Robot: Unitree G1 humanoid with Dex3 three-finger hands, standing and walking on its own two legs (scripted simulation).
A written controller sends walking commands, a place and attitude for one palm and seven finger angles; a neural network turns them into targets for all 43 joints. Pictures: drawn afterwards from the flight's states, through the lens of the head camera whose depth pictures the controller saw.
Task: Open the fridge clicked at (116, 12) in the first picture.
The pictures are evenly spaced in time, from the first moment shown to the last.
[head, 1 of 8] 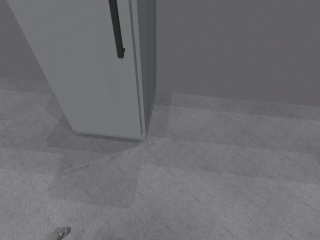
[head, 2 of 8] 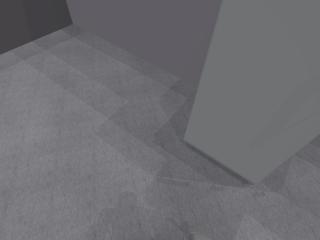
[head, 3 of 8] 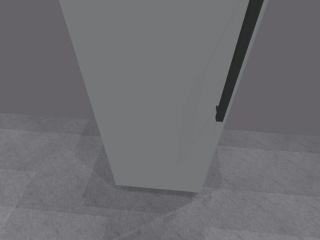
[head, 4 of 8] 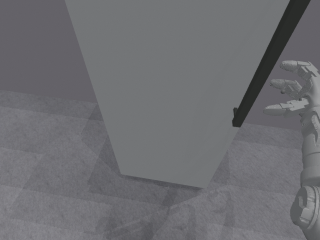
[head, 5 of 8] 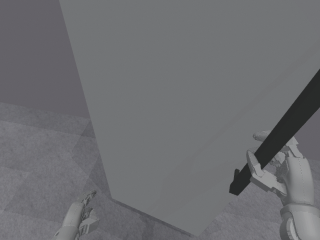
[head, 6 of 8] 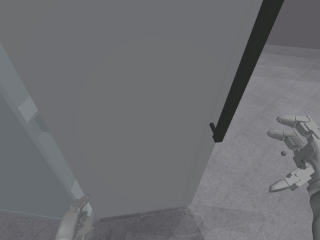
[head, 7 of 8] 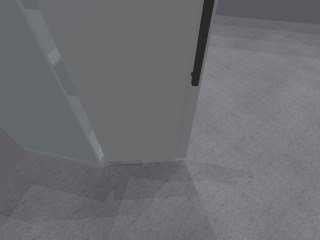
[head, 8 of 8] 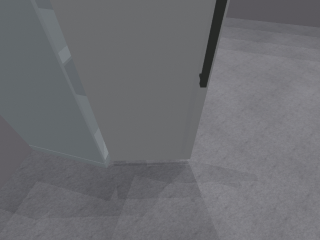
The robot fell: no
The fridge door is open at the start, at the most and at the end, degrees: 0 76 74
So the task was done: yes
